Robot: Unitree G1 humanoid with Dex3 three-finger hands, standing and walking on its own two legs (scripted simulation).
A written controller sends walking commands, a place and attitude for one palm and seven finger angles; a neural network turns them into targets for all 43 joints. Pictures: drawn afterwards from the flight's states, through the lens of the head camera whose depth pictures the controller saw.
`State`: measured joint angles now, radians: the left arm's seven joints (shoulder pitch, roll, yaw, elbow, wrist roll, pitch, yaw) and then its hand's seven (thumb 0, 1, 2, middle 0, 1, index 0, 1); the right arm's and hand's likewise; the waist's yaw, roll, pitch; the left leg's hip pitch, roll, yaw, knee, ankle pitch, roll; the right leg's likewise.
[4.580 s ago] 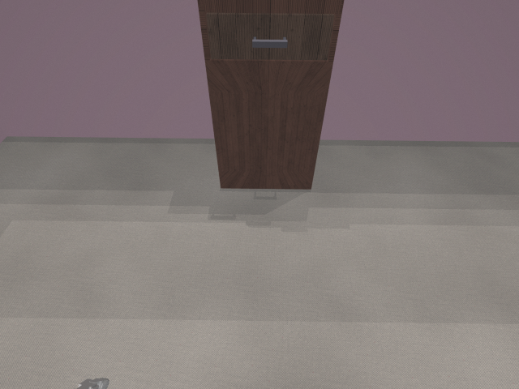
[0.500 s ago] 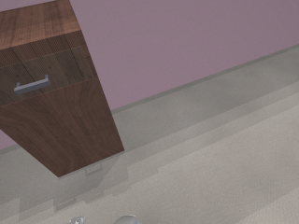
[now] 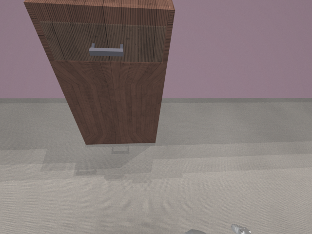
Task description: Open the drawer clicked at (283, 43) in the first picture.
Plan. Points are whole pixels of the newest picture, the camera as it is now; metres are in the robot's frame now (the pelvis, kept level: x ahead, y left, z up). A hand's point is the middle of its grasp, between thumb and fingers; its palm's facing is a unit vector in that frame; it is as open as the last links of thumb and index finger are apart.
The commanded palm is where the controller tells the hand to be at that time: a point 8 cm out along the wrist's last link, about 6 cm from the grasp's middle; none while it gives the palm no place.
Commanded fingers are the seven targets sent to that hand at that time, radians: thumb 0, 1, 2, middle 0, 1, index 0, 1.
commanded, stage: turn to face it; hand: left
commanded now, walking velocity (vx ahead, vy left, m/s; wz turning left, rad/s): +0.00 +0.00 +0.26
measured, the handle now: (107, 49) +0.73 +0.27 +0.03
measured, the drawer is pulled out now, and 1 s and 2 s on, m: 0.00 0.00 0.00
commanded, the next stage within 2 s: take the last steps up to it in 0.06 s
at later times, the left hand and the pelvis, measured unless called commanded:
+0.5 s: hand out of the picture +0.03 +0.14 -0.15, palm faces +0.15 -0.96 -0.24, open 7.2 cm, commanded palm none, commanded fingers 0.00 0.90 0.90 -0.20 -0.30 -0.20 -0.30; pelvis +0.03 -0.05 +0.01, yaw +6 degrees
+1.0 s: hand out of the picture +0.08 +0.16 -0.18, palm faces +0.19 -0.97 -0.12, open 7.4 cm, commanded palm none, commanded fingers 0.00 0.90 0.90 -0.20 -0.30 -0.20 -0.30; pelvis +0.18 +0.02 +0.00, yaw +5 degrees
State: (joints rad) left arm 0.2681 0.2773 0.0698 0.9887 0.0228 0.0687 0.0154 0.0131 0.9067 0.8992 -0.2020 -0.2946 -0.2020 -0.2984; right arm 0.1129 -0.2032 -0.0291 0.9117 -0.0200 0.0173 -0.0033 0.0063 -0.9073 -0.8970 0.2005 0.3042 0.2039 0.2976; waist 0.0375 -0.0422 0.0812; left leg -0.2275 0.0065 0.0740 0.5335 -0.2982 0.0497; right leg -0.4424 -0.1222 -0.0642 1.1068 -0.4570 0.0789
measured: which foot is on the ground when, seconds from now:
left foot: down 0.00-0.36, up 0.38-0.84, down 0.86-1.00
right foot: up 0.00-0.34, down 0.36-0.86, up 0.88-1.00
